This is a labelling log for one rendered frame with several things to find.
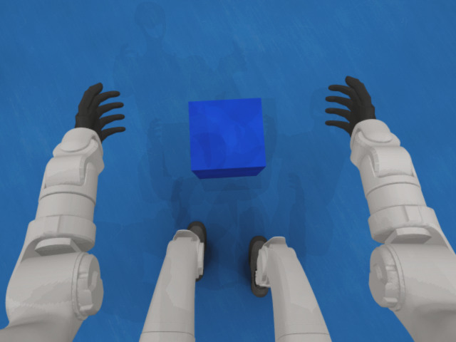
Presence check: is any carton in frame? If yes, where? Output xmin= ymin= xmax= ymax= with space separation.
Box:
xmin=188 ymin=98 xmax=266 ymax=179

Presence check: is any robot left hand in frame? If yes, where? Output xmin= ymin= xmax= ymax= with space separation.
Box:
xmin=74 ymin=83 xmax=125 ymax=144

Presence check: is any left robot forearm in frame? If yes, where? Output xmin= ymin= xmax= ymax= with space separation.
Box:
xmin=6 ymin=128 xmax=104 ymax=321

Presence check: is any robot left upper arm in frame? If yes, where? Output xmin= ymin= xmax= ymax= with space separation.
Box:
xmin=0 ymin=252 xmax=103 ymax=342

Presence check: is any robot right hand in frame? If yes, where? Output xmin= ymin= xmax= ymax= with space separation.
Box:
xmin=325 ymin=76 xmax=376 ymax=137

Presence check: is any right robot thigh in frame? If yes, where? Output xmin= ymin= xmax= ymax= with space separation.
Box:
xmin=259 ymin=244 xmax=332 ymax=342

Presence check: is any right robot forearm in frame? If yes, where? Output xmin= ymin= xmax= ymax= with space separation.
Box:
xmin=350 ymin=119 xmax=456 ymax=258

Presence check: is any robot left shin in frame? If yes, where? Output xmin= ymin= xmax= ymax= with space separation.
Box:
xmin=166 ymin=229 xmax=199 ymax=253

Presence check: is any robot right upper arm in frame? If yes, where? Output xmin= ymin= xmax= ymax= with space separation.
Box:
xmin=369 ymin=244 xmax=456 ymax=342

